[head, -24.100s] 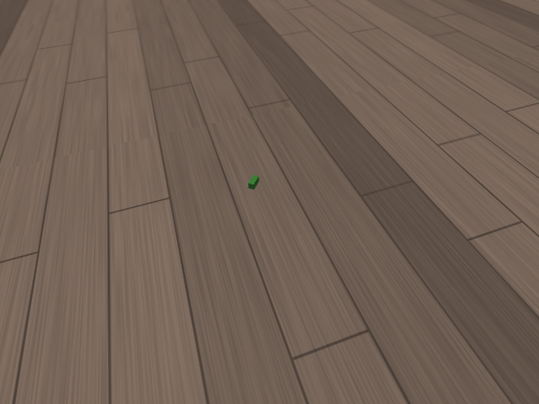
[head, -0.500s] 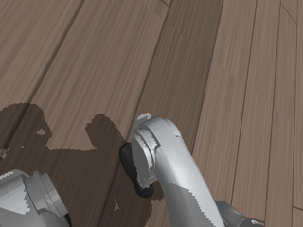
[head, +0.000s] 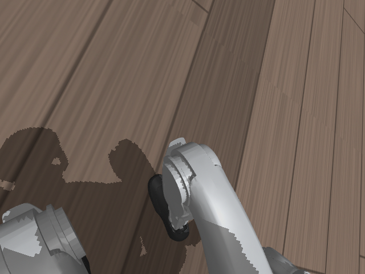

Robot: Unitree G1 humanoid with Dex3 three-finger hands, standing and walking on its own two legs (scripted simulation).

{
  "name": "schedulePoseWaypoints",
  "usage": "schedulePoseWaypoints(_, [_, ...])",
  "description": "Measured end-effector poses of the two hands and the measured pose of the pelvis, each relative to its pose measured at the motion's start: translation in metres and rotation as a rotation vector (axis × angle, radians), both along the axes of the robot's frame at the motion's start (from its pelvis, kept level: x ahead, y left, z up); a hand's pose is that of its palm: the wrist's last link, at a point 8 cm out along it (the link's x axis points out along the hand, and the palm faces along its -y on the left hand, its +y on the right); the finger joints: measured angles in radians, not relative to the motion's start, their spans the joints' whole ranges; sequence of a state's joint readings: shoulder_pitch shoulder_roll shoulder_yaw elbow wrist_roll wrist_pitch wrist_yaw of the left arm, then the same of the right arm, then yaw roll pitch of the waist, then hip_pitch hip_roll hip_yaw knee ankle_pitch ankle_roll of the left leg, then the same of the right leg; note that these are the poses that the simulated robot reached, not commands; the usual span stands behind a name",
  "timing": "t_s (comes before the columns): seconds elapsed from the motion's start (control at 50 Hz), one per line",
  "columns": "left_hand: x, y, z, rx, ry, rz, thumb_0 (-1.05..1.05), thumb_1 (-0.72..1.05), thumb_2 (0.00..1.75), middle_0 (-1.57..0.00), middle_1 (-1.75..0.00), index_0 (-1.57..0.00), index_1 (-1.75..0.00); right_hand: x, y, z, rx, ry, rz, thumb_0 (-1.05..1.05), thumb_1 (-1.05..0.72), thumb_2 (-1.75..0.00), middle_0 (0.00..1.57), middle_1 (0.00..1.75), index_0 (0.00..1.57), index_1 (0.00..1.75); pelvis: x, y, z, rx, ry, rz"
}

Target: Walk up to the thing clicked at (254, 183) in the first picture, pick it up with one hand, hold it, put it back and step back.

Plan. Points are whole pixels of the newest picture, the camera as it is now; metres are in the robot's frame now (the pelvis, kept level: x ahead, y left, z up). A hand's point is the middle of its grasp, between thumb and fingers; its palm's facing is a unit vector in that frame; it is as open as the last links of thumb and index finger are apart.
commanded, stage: settle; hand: left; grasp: from above
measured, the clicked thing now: out of the picture +0.49 +0.35 -0.27
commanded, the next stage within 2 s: lift in 0.62 s
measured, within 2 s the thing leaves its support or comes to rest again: neither
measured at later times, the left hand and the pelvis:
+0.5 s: hand out of the picture +0.46 +0.36 -0.15, palm faces -0.42 -0.11 -0.90, open 6.1 cm; pelvis +0.00 -0.01 +0.02, yaw +5 degrees
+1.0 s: hand out of the picture +0.44 +0.36 -0.09, palm faces -0.45 -0.15 -0.88, open 6.1 cm; pelvis -0.01 -0.01 +0.05, yaw +7 degrees
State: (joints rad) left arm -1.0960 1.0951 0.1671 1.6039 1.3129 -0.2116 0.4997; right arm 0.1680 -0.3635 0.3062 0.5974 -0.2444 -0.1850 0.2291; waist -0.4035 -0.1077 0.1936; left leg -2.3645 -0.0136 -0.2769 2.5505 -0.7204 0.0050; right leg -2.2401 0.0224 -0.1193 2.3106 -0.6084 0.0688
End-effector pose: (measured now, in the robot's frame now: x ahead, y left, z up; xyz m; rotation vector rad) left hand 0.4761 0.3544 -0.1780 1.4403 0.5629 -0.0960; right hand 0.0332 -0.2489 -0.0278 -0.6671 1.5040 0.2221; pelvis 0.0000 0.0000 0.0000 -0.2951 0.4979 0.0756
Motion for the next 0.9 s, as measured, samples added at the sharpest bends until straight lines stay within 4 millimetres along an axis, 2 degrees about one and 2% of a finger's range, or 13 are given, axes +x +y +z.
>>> schedulePoseWaypoints(0.2, [-0.003, 0.014, 0.042, 0.028, -0.008, 0.024, 0.00, 0.55, 0.00, -1.10, 0.00, -1.12, 0.00, 0.018, -0.014, 0.000, 0.003, -0.042, -0.028, 0.00, -0.91, -0.90, 0.20, 0.30, 0.20, 0.30, 0.003, -0.001, 0.007, 0.016, 0.045, 0.014])
schedulePoseWaypoints(0.38, [-0.013, 0.011, 0.074, 0.020, 0.034, -0.018, 0.00, 0.55, 0.00, -1.10, 0.00, -1.12, 0.00, 0.047, -0.023, -0.006, 0.015, -0.112, -0.029, 0.00, -0.91, -0.90, 0.20, 0.30, 0.20, 0.30, 0.001, -0.003, 0.015, 0.042, 0.068, 0.038])
schedulePoseWaypoints(0.5, [-0.013, 0.005, 0.090, 0.019, 0.024, -0.046, 0.00, 0.55, 0.00, -1.09, 0.00, -1.12, 0.00, 0.057, -0.025, -0.010, 0.011, -0.148, -0.042, 0.00, -0.91, -0.90, 0.20, 0.30, 0.20, 0.30, -0.001, -0.007, 0.018, 0.056, 0.074, 0.049])
schedulePoseWaypoints(0.62, [-0.011, 0.004, 0.103, 0.032, 0.019, -0.045, 0.00, 0.55, 0.00, -1.09, 0.00, -1.12, 0.00, 0.055, -0.026, -0.012, 0.007, -0.155, -0.069, 0.00, -0.91, -0.90, 0.20, 0.30, 0.20, 0.30, -0.003, -0.009, 0.022, 0.067, 0.081, 0.055])
schedulePoseWaypoints(0.9, [-0.015, 0.003, 0.127, 0.009, 0.049, -0.015, 0.00, 0.56, 0.00, -1.08, -0.02, -1.12, 0.00, 0.029, -0.027, -0.005, -0.020, -0.098, -0.165, 0.00, -0.92, -0.90, 0.20, 0.30, 0.20, 0.30, -0.005, -0.009, 0.037, 0.079, 0.108, 0.063])
